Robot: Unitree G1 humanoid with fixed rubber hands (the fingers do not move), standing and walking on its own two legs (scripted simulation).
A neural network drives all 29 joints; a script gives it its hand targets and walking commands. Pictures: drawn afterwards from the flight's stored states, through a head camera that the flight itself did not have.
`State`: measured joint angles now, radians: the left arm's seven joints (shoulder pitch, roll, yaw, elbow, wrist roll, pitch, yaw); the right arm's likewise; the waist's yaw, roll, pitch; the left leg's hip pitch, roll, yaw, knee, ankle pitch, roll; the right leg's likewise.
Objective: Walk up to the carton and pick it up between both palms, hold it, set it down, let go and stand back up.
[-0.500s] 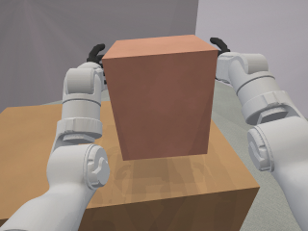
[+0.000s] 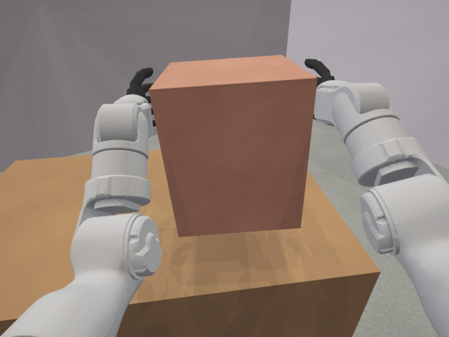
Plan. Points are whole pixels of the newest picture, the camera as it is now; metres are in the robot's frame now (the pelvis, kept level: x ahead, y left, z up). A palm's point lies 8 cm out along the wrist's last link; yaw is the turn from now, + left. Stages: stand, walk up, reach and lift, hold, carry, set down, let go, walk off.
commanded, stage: hold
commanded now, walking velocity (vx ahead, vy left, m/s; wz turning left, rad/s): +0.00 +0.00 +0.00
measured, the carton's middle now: (232, 141) +0.38 -0.01 +0.26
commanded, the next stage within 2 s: none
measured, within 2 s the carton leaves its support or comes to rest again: neither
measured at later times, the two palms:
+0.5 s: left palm (138, 113) +0.38 +0.15 +0.32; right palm (320, 97) +0.37 -0.16 +0.33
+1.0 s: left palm (134, 106) +0.37 +0.15 +0.33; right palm (319, 95) +0.37 -0.15 +0.34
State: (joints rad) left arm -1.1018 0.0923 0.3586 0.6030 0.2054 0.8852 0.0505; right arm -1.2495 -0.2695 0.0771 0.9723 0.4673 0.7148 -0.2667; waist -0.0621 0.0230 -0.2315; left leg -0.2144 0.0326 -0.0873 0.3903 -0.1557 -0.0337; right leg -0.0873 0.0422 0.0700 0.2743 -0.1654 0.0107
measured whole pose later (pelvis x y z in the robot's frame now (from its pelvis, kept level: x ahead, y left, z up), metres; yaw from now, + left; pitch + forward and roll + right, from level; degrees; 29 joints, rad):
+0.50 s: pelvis +0.00 +0.00 +0.00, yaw +0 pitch -1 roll -2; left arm -1.09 0.10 0.33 0.59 0.21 0.89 0.04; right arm -1.26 -0.27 0.08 0.99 0.48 0.71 -0.26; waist -0.08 0.00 -0.22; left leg -0.22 0.03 -0.09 0.40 -0.16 -0.03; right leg -0.08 0.04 0.07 0.27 -0.16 0.01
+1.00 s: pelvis +0.00 +0.00 +0.00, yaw +0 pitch -1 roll -2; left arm -1.10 0.11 0.34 0.58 0.18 0.88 0.05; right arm -1.24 -0.28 0.11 0.93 0.49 0.72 -0.28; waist -0.06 0.02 -0.24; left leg -0.22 0.03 -0.09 0.40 -0.16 -0.03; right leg -0.09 0.04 0.07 0.27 -0.17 0.01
